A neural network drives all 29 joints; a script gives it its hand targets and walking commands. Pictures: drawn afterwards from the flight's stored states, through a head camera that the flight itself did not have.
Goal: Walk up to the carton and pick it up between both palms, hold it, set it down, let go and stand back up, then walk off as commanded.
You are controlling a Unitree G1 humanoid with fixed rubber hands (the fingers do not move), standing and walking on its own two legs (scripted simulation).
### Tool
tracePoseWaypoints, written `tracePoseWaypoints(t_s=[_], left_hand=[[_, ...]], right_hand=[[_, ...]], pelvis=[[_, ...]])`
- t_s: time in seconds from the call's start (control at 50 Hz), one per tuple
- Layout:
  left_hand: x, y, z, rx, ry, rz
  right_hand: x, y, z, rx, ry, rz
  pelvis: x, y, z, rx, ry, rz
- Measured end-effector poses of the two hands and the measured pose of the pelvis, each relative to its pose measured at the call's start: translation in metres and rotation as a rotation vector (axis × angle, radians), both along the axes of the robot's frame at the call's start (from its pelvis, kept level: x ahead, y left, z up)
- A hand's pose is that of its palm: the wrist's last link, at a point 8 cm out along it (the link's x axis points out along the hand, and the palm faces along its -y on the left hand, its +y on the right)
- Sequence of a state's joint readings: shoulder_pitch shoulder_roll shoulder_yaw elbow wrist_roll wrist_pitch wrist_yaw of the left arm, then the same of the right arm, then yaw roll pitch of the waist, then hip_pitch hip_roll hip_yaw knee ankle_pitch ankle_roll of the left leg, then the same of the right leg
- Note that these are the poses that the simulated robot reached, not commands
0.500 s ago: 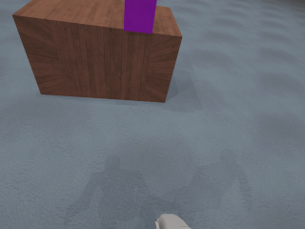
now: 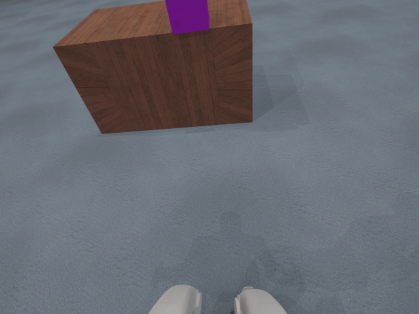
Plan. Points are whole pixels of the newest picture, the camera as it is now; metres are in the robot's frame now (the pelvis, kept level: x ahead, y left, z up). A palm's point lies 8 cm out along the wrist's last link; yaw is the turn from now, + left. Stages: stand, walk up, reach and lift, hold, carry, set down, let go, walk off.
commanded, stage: walk off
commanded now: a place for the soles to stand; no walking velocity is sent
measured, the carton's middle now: (187, 1) +1.63 +0.14 +0.09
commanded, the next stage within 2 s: stand in 0.04 s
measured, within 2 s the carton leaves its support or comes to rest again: neither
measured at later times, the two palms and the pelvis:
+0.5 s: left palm out of the picture -0.07 +0.15 -0.11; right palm out of the picture -0.04 -0.47 -0.15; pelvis -0.12 -0.14 -0.02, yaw +4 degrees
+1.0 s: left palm out of the picture -0.05 +0.18 -0.10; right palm out of the picture -0.08 -0.44 -0.09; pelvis -0.17 -0.11 +0.00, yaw +2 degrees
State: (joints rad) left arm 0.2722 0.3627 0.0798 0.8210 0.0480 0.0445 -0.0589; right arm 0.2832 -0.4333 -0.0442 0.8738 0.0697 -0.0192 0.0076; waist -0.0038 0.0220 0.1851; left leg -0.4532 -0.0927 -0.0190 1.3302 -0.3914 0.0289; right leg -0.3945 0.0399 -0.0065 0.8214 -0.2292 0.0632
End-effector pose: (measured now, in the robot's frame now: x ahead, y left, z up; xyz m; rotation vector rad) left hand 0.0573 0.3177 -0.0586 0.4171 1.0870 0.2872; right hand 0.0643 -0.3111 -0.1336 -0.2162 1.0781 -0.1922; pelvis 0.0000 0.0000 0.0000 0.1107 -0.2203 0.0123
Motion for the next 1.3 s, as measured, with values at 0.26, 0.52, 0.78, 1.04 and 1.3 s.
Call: tracePoseWaypoints(t_s=[0.26,0.52,0.78,1.04,1.3], left_hand=[[-0.021,-0.111,-0.058,0.038,0.028,-0.117],[-0.135,-0.166,-0.054,-0.04,0.088,0.088],[-0.115,-0.143,-0.054,-0.115,-0.073,0.013],[-0.113,-0.137,-0.038,-0.125,-0.139,-0.02],[-0.118,-0.136,-0.035,-0.12,-0.124,-0.021]], right_hand=[[-0.111,-0.133,-0.046,-0.119,0.163,-0.065],[-0.102,-0.154,-0.01,-0.135,0.125,0.026],[-0.134,-0.135,0.024,-0.195,0.056,-0.016],[-0.143,-0.132,0.042,-0.184,0.007,-0.014],[-0.147,-0.133,0.044,-0.171,0.018,-0.009]], pelvis=[[-0.085,-0.113,-0.052,0.021,0.134,-0.019],[-0.128,-0.142,-0.02,-0.081,0.127,0.052],[-0.157,-0.112,-0.014,-0.116,0.1,0.029],[-0.171,-0.109,-0.004,-0.123,0.111,0.024],[-0.174,-0.111,0.0,-0.121,0.116,0.025]])
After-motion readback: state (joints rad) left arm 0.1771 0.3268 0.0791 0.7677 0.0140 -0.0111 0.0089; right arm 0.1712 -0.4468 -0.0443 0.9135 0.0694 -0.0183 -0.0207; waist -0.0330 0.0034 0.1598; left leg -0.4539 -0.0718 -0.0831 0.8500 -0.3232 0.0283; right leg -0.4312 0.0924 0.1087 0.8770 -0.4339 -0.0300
